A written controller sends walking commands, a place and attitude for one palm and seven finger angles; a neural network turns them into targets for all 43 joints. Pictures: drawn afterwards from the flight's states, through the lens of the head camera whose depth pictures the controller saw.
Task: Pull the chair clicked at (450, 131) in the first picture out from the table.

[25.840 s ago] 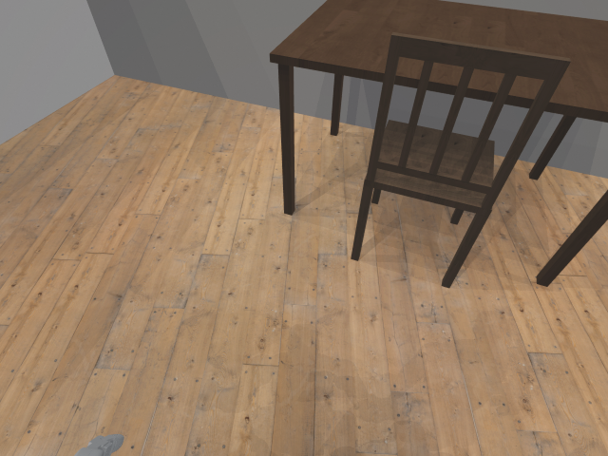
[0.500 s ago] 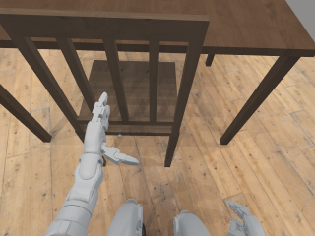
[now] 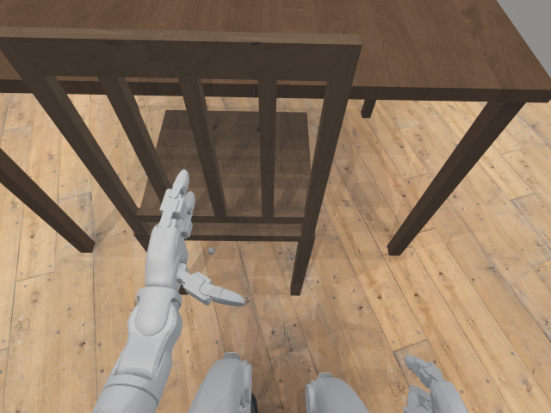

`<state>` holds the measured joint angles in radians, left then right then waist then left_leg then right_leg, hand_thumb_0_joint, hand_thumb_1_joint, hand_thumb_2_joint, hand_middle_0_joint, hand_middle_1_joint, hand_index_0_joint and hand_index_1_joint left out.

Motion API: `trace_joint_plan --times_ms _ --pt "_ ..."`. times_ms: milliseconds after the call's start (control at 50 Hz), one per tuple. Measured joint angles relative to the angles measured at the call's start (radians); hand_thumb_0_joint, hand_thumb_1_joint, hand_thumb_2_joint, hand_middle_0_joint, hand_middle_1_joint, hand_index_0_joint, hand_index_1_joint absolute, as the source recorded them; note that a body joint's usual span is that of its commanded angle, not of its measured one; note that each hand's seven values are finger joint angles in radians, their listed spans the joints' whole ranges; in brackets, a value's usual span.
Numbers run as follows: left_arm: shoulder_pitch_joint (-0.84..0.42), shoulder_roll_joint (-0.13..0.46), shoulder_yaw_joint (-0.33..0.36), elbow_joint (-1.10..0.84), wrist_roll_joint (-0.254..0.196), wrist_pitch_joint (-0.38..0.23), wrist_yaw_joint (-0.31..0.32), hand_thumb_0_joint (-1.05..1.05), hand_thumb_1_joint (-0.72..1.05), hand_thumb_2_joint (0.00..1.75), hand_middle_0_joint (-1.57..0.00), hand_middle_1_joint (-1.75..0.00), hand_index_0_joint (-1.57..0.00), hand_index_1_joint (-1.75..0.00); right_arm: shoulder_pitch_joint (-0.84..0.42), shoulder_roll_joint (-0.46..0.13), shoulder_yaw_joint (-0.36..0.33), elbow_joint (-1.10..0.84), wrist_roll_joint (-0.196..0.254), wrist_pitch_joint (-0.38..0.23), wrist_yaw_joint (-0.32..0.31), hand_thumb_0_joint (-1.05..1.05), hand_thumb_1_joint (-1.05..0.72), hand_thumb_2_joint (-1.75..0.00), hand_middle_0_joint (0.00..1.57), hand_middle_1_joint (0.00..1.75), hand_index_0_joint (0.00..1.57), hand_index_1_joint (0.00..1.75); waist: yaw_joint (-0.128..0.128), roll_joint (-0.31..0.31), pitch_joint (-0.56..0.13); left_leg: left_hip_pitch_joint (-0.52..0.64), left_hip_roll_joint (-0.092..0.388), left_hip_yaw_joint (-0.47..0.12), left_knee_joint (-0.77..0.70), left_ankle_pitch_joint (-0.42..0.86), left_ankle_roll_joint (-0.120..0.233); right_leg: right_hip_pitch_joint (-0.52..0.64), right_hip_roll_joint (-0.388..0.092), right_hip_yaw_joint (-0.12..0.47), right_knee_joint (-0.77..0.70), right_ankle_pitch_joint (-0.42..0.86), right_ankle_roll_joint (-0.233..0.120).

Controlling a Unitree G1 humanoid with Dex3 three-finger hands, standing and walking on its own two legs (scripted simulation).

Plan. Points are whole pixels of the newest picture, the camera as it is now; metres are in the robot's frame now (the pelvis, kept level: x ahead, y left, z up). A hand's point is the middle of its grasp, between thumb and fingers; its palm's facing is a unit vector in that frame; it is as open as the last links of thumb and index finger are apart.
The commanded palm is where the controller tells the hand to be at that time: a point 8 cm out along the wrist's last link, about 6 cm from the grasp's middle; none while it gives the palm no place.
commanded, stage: aim the fingers beside a spindle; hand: left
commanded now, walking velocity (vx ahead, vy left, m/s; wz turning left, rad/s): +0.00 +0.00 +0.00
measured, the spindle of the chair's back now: (208, 160) +0.50 +0.12 +0.03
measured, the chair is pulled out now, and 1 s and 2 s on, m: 0.00 -0.01 -0.02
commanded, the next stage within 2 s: push the fingers through the gap in 0.16 s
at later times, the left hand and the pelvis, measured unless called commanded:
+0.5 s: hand (218, 236) +0.37 +0.10 +0.01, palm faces -0.05 -1.00 -0.04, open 16.9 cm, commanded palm +0.35 +0.15 +0.02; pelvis +0.00 -0.01 -0.01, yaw +1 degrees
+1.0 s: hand (216, 224) +0.39 +0.10 +0.01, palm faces +0.00 -1.00 -0.05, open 16.4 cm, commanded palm +0.38 +0.14 +0.02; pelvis -0.02 +0.00 -0.01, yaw +0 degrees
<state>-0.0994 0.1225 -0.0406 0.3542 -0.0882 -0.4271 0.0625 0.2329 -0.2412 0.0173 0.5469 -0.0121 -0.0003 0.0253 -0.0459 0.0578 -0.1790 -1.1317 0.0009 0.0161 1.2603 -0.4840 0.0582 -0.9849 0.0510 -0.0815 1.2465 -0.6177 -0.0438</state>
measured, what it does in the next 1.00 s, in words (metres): stands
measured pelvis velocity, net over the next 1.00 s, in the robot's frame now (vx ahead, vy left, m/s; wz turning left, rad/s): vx -0.02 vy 0.00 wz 0.00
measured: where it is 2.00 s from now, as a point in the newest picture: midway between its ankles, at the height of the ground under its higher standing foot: outside the picture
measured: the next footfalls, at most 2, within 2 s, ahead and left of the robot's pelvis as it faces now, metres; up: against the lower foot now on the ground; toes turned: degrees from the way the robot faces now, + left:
none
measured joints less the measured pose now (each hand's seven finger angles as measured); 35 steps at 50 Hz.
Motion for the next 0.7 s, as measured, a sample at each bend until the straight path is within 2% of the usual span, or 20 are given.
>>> trace_joint_plan --times_ms 80,180,240,320,400,480,540,600,700 --pt "-0.032 0.004 -0.002 0.03 0.012 -0.027 0.004 -0.02 -0.5 0.3 -0.06 -0.08 -0.06 -0.08 -0.004 -0.001 0.007 0.016 0.002 0.002 0.003 0.01 -0.91 -0.89 0.2 0.3 0.21 0.3 0.008 0.001 -0.007 0.003 -0.003 -0.005 0.002 -0.001 -0.001 0.005 -0.002 -0.005 0.002 -0.003 -0.002" --pt "-0.081 -0.004 0.006 0.13 0.008 0.014 -0.032 -0.01 -0.5 0.3 -0.06 -0.08 -0.06 -0.08 -0.018 0.001 0.016 0.01 0.01 0.012 0.004 0.01 -0.91 -0.89 0.2 0.3 0.21 0.3 -0.002 -0.011 -0.007 -0.021 -0.002 -0.01 0.015 -0.001 -0.005 -0.018 -0.001 -0.011 0.017 -0.006 -0.007" --pt "-0.053 -0.004 0.009 0.098 0.001 0.029 -0.032 -0.02 -0.5 0.3 -0.06 -0.08 -0.06 -0.08 -0.022 0.003 0.008 -0.003 0.004 0.006 -0.001 0.01 -0.91 -0.89 0.2 0.3 0.21 0.3 -0.011 -0.008 0.002 -0.029 0.002 -0.01 0.021 -0.004 -0.007 -0.026 0.002 -0.01 0.021 -0.007 -0.008" --pt "-0.012 0.006 0.017 0.008 -0.004 -0.005 -0.004 -0.02 -0.5 0.3 -0.06 -0.08 -0.06 -0.08 -0.016 0.002 -0.001 -0.001 -0.003 -0.005 -0.006 0.01 -0.91 -0.89 0.2 0.3 0.21 0.3 -0.004 -0.003 0.006 -0.015 0.003 -0.003 0.014 -0.005 -0.007 -0.016 0.003 -0.003 0.017 -0.008 -0.007" --pt "-0.081 0.022 0.03 0.065 0.006 -0.032 0.0 -0.02 -0.5 0.3 -0.06 -0.08 -0.06 -0.08 -0.017 -0.005 0.008 0.025 0.0 -0.006 -0.004 0.01 -0.91 -0.89 0.2 0.3 0.21 0.3 0.005 -0.001 -0.004 -0.024 -0.001 -0.01 0.021 -0.006 -0.007 -0.021 0.0 -0.011 0.022 -0.011 -0.008" --pt "-0.169 0.026 0.028 0.159 0.003 0.015 -0.029 -0.01 -0.5 0.3 -0.05 -0.08 -0.06 -0.08 -0.025 -0.006 0.012 0.032 0.008 0.0 -0.004 0.01 -0.91 -0.89 0.2 0.3 0.21 0.3 -0.004 0.0 0.0 -0.045 -0.002 -0.019 0.033 -0.005 -0.009 -0.037 0.0 -0.021 0.031 -0.012 -0.011" --pt "-0.18 0.016 0.033 0.172 -0.009 0.049 -0.041 -0.02 -0.5 0.3 -0.06 -0.08 -0.06 -0.08 -0.022 -0.003 0.01 0.026 0.008 0.001 -0.009 0.01 -0.91 -0.89 0.2 0.3 0.21 0.3 -0.016 0.001 0.006 -0.046 0.001 -0.016 0.027 -0.003 -0.009 -0.041 0.003 -0.017 0.024 -0.007 -0.01" --pt "-0.161 0.008 0.046 0.159 -0.009 0.043 -0.031 -0.02 -0.5 0.3 -0.06 -0.08 -0.07 -0.08 -0.011 -0.002 0.006 0.025 0.001 -0.005 -0.013 0.01 -0.91 -0.89 0.2 0.3 0.21 0.3 -0.021 0.0 0.006 -0.038 0.005 -0.008 0.015 -0.001 -0.008 -0.038 0.005 -0.007 0.015 -0.003 -0.008" --pt "-0.181 0.021 0.059 0.2 0.01 -0.008 -0.004 -0.02 -0.5 0.3 -0.06 -0.08 -0.11 -0.11 -0.001 -0.005 0.005 0.043 -0.009 -0.015 -0.009 0.01 -0.91 -0.89 0.2 0.3 0.21 0.3 -0.024 0.0 0.007 -0.048 0.006 -0.005 0.023 -0.004 -0.007 -0.049 0.006 -0.005 0.026 -0.006 -0.008"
